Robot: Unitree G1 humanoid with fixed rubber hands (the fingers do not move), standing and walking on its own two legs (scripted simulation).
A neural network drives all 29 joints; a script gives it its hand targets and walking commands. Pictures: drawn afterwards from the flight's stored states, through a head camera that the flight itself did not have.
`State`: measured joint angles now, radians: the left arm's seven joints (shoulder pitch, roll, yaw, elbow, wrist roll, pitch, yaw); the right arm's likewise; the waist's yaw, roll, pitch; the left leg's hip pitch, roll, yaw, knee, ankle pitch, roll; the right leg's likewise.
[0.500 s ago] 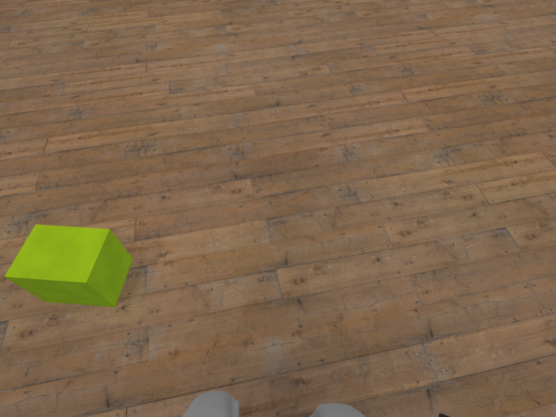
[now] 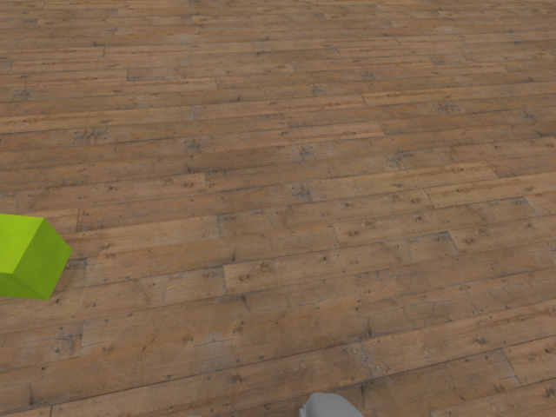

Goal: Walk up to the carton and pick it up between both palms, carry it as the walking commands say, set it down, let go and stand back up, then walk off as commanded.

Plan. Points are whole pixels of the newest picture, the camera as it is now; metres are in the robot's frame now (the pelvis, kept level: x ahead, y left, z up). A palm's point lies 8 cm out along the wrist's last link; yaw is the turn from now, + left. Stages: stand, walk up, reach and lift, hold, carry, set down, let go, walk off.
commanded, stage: walk off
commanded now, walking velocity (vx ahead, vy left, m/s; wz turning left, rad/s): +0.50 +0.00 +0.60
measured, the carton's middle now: (6, 256) +0.66 +0.87 -0.65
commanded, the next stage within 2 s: none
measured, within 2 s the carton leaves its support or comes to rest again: neither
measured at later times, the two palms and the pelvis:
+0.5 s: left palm out of the picture +0.05 +0.16 -0.11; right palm (418, 302) +0.30 -0.28 -0.13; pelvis +0.14 -0.08 +0.01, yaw +16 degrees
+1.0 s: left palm (154, 258) +0.39 +0.22 -0.13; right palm (380, 212) +0.52 -0.26 -0.15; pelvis +0.40 -0.04 -0.02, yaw +29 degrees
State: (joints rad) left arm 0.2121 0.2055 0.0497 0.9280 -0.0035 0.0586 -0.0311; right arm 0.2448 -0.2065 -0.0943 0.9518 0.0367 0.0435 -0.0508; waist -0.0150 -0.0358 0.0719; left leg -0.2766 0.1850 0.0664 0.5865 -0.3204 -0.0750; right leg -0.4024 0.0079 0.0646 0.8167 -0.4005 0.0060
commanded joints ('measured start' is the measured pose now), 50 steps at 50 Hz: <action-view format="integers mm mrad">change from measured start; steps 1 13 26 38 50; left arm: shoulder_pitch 285 266 299 -44 185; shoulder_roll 187 108 143 148 170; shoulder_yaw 45 11 16 9 27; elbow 29 53 76 -149 -99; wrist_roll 56 33 51 34 67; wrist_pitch -65 -159 -142 -160 -165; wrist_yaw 16 64 65 -1 47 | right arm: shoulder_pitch -1 -170 -371 -49 -122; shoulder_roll -110 -82 -34 -153 -91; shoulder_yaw -12 -12 30 1 7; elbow -64 -122 -140 -19 -165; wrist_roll -89 -91 -75 -80 -77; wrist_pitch -17 -38 -43 -77 -85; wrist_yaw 28 98 126 25 70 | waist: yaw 133 103 115 14 124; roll -194 -73 -125 173 -111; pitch -144 8 34 84 -46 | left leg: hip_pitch -377 -512 -495 -126 -617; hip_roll -113 -94 -177 71 -90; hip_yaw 16 -119 145 -437 -71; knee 346 488 148 -304 851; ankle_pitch -389 82 42 27 -75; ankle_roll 78 37 48 299 108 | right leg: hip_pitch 498 481 733 -127 415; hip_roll -218 -351 -286 -177 -471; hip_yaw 191 168 -201 2 394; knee -570 -690 -495 231 -595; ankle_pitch -253 28 1105 -154 -176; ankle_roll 25 -55 -27 24 -87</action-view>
